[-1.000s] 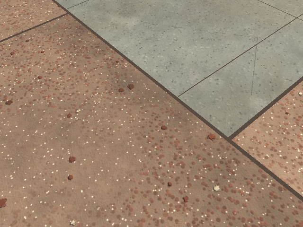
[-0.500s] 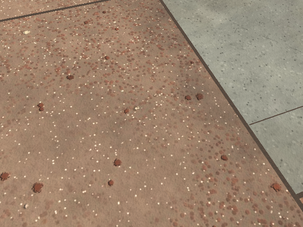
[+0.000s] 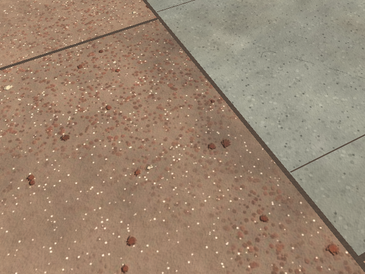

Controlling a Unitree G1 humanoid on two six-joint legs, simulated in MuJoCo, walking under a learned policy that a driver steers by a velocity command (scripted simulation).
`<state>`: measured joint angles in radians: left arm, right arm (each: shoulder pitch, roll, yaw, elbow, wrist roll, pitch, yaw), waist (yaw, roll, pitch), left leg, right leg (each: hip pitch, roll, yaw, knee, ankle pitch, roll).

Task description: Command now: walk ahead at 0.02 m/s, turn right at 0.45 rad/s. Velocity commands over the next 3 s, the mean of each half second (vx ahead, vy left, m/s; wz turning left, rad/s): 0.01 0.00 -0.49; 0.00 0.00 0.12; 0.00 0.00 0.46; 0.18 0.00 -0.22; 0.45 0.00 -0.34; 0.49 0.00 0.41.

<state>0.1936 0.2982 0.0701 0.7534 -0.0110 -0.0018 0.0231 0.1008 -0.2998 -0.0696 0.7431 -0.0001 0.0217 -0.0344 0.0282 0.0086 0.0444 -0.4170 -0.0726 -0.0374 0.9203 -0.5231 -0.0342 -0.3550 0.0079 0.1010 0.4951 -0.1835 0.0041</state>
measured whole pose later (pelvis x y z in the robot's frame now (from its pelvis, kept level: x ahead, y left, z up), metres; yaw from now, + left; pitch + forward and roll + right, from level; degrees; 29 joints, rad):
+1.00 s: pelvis -0.01 +0.02 -0.01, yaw -10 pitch +0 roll -2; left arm 0.06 0.28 0.07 0.79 0.00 0.04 0.04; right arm 0.21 -0.31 -0.07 0.79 0.02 0.06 0.00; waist -0.03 -0.01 0.07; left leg -0.29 0.05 0.05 0.69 -0.38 -0.04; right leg -0.22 -0.05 -0.14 0.52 -0.28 0.00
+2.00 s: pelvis +0.07 +0.01 +0.00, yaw -5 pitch +1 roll +1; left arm 0.17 0.32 0.05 0.76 -0.04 -0.04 -0.01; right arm 0.35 -0.30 -0.07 0.85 0.00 -0.08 -0.02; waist -0.05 -0.04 0.01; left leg -0.03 -0.02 0.03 0.33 -0.32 0.02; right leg -0.52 0.01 0.07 1.01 -0.38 -0.03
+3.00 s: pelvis +0.62 -0.13 +0.00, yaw +1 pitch +2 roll +0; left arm 0.20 0.31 0.03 0.70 0.01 -0.11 -0.01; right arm 0.28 -0.29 -0.06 0.66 0.01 -0.05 0.02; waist -0.01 -0.02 0.04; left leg -0.28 -0.11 -0.04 0.41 -0.16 0.10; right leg -0.54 -0.07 0.07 1.14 -0.34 0.02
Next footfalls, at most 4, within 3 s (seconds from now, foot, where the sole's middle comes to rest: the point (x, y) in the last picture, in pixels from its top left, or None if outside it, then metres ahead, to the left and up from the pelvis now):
0.14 left None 0.06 0.13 -0.77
0.58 right None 0.00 -0.12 -0.77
1.02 left None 0.03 0.12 -0.77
1.56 right None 0.06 -0.11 -0.77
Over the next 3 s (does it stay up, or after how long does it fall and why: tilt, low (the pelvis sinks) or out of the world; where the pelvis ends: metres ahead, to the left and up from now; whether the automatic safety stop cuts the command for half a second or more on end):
stays up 0.62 -0.13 0.00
